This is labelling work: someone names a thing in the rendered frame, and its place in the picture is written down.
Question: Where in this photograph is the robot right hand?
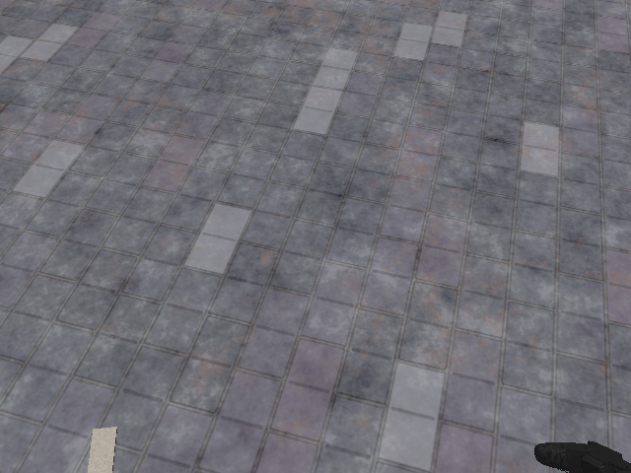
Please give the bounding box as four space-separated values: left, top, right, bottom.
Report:
534 441 631 473

